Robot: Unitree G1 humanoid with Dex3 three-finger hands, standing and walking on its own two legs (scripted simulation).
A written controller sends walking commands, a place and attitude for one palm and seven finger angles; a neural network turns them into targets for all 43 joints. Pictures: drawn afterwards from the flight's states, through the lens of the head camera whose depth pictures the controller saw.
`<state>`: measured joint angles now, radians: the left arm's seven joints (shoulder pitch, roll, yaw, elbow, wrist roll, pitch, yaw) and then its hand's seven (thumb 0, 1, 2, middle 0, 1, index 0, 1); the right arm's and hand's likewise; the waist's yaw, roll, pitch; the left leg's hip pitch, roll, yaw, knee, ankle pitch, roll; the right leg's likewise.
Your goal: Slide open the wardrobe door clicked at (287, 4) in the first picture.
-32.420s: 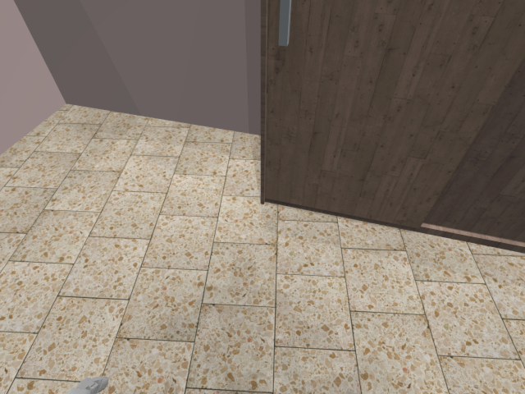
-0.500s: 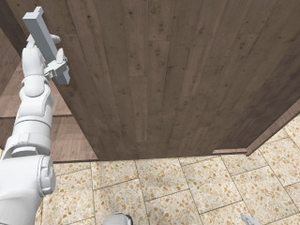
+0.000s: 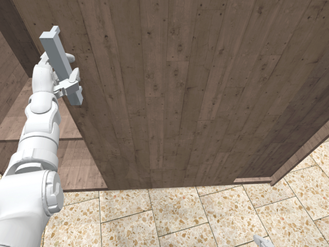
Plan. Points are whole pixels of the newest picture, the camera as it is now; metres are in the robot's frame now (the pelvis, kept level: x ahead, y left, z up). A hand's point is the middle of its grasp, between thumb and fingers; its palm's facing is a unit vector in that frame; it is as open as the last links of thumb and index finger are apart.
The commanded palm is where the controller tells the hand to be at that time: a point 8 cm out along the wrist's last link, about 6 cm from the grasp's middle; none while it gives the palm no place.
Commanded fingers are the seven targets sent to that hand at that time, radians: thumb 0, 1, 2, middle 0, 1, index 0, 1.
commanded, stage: loosen the grip on the handle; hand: left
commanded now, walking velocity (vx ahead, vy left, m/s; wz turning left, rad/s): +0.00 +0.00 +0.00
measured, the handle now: (67, 68) +0.49 +0.27 +0.17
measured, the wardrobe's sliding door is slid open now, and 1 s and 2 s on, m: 0.45 0.45 0.45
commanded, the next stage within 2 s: slip the hand off the handle in 0.52 s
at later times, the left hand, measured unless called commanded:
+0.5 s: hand (71, 84) +0.45 +0.25 +0.15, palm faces +0.32 -0.93 -0.17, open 13.8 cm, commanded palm +0.41 +0.29 +0.16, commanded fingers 0.00 -0.55 0.20 -0.25 -1.15 -0.25 -1.15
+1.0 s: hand (40, 87) +0.43 +0.32 +0.15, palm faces +0.38 -0.90 -0.19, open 14.6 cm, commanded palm +0.40 +0.35 +0.15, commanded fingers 0.00 -0.55 0.20 -0.25 -1.15 -0.25 -1.15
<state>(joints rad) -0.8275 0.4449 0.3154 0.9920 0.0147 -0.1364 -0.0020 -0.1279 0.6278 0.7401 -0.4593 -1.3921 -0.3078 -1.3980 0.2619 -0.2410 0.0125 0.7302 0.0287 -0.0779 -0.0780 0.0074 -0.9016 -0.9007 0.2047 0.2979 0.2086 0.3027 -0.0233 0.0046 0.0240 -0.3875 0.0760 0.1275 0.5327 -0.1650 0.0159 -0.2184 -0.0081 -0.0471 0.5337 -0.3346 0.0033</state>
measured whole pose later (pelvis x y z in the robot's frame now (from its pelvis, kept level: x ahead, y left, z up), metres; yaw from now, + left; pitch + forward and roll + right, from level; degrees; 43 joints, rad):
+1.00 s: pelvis +0.00 -0.01 -0.01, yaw +2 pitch +6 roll -2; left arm -0.76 0.62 0.42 0.96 -0.01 -0.14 -0.10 -0.01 -0.55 0.20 -0.28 -1.16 -0.27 -1.16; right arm 0.35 -0.28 0.01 0.70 0.04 -0.07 -0.09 0.01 -0.90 -0.90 0.20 0.30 0.21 0.30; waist -0.06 0.00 -0.04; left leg -0.54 0.08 0.08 0.63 -0.19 0.01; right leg -0.35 0.00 -0.08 0.62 -0.37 -0.01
